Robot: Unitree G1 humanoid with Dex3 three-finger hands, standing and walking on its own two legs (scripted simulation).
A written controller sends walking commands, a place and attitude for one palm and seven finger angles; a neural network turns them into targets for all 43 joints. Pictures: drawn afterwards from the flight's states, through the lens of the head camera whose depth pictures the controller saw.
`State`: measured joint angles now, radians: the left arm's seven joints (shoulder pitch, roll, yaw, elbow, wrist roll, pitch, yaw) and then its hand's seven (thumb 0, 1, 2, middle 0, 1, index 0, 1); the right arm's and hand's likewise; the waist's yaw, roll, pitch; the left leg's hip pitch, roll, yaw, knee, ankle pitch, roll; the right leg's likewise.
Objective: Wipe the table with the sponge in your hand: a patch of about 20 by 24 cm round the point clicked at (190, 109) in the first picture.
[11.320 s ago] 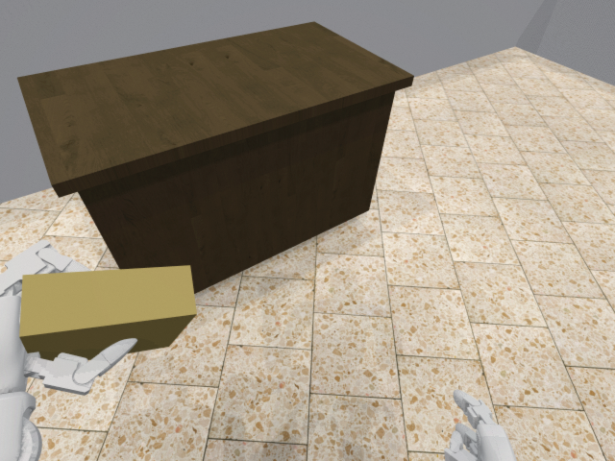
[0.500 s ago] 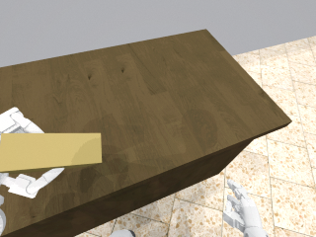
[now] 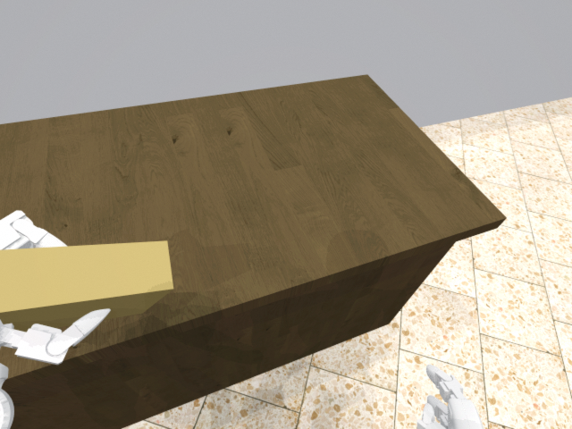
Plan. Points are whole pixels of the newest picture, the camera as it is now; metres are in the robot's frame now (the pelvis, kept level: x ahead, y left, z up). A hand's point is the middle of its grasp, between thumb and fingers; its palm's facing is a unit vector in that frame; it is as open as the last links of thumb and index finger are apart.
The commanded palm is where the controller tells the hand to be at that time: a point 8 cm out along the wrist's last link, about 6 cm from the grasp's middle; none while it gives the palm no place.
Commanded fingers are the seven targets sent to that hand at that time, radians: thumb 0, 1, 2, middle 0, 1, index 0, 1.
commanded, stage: come to a stop and stand still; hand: left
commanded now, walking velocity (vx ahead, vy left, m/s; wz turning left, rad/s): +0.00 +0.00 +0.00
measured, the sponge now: (111, 286) +0.23 +0.21 +0.13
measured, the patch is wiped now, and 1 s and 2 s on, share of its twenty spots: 0.00 0.00 0.00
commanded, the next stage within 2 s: look again from close up in 1.74 s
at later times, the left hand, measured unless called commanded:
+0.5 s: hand (29, 227) +0.24 +0.27 +0.21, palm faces +0.47 -0.77 -0.44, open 9.1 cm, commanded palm +0.15 +0.28 +0.18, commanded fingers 0.00 0.10 1.30 -1.20 -1.60 -1.20 -1.60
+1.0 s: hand out of the picture +0.17 +0.29 +0.18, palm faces +0.50 -0.80 -0.33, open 9.1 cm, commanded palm +0.12 +0.30 +0.18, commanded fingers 0.00 0.10 1.30 -1.20 -1.60 -1.20 -1.60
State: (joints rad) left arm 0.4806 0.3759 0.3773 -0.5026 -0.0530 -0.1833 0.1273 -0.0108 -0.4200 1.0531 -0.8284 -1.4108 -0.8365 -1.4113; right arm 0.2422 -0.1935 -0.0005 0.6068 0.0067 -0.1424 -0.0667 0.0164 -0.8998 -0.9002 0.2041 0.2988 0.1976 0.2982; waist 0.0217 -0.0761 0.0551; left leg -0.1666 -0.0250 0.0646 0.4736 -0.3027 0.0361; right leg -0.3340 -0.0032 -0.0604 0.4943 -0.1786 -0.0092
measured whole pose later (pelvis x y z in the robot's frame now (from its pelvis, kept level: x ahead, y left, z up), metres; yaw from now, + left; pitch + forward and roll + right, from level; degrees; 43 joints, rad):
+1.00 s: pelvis -0.02 +0.01 +0.00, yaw +4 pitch -1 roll +1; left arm 0.36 0.42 0.36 -0.39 -0.09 -0.27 0.12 -0.01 -0.42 1.06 -0.83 -1.41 -0.84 -1.41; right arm 0.20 -0.21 0.03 0.57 0.02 -0.17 0.03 0.01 -0.90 -0.90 0.21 0.30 0.20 0.30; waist 0.06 -0.05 0.02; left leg -0.21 -0.07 0.01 0.53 -0.29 0.05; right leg -0.34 -0.04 -0.07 0.51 -0.15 -0.02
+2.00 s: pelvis -0.01 +0.00 +0.00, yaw +3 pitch -2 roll +0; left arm 0.41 0.33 0.33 -0.41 -0.05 -0.15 0.12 -0.01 -0.42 1.06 -0.83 -1.42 -0.84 -1.42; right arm 0.19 -0.22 0.04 0.57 0.00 -0.12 -0.01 0.01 -0.90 -0.90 0.21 0.30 0.20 0.30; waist 0.03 -0.01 0.02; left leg -0.15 -0.04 0.02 0.45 -0.27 0.04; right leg -0.27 0.00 -0.07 0.39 -0.09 -0.03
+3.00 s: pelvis +0.00 +0.02 +0.00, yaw +1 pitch -2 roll +0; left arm 0.38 0.34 0.33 -0.40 -0.03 -0.26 0.08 -0.01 -0.43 1.06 -0.83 -1.42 -0.84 -1.42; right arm 0.21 -0.21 0.02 0.57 0.01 -0.17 -0.01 0.02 -0.90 -0.90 0.21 0.30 0.20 0.30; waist 0.03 -0.04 0.04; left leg -0.12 -0.04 0.05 0.45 -0.30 0.05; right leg -0.25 0.01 -0.04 0.42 -0.13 -0.01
